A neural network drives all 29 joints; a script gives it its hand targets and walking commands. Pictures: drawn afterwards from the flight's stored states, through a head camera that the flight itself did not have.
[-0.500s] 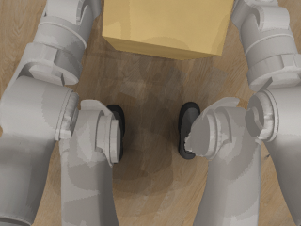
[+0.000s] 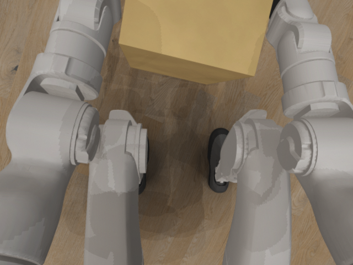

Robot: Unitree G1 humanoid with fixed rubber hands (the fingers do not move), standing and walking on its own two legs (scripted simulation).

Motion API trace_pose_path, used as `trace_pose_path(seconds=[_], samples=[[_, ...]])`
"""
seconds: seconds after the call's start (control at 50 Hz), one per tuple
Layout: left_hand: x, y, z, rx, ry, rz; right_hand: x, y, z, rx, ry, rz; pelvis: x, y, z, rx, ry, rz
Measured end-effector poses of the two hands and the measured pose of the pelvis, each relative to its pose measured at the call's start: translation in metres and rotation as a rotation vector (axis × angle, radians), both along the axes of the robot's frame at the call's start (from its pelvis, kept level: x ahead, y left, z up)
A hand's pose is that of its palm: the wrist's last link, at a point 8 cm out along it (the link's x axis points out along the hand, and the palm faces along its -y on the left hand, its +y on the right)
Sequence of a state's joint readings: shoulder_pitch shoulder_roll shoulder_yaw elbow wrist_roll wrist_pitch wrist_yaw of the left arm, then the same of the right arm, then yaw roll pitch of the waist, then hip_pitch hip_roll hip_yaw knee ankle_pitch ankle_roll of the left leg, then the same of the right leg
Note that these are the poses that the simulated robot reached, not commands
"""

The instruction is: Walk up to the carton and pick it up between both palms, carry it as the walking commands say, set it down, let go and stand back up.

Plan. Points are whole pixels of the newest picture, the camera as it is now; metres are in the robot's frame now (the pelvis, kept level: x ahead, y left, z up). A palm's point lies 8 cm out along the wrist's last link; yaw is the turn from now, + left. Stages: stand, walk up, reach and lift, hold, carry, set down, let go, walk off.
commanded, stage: reach and lift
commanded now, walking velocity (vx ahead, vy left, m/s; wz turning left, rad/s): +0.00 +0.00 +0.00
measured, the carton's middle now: (188, 15) +0.54 -0.01 -0.17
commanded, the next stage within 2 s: none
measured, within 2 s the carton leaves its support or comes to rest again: neither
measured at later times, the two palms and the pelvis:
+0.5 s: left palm out of the picture +0.55 +0.13 -0.02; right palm out of the picture +0.52 -0.16 -0.04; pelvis -0.01 +0.00 +0.04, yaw +1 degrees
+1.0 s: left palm out of the picture +0.53 +0.13 +0.05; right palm out of the picture +0.50 -0.16 +0.03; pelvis -0.02 +0.00 +0.08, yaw +2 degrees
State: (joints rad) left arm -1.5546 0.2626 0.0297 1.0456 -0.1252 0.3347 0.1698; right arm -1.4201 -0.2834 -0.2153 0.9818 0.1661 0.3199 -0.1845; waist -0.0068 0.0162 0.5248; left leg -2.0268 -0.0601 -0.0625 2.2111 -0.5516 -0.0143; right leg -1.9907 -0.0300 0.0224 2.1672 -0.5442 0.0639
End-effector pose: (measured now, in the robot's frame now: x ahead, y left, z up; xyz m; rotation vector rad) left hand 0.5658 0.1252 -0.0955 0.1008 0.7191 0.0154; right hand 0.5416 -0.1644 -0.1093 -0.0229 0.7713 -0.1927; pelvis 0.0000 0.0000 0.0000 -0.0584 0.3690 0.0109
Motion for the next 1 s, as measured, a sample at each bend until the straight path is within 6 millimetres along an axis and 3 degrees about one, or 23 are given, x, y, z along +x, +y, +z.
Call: trace_pose_path(seconds=[0.14, 0.36, 1.0], samples=[[-0.002, -0.003, 0.015, -0.001, -0.002, -0.004, -0.007, -0.002, 0.011, -0.002, -0.002, -0.002, -0.002, -0.002, 0.007, 0.003, -0.017, 0.004], [-0.006, 0.001, 0.054, -0.006, -0.023, 0.004, -0.014, 0.002, 0.046, 0.007, -0.025, -0.013, -0.007, -0.001, 0.023, 0.001, -0.058, 0.009], [-0.036, 0.007, 0.141, -0.008, -0.033, 0.015, -0.038, 0.008, 0.136, 0.004, -0.035, -0.005, -0.019, 0.000, 0.083, -0.003, -0.142, 0.030]])
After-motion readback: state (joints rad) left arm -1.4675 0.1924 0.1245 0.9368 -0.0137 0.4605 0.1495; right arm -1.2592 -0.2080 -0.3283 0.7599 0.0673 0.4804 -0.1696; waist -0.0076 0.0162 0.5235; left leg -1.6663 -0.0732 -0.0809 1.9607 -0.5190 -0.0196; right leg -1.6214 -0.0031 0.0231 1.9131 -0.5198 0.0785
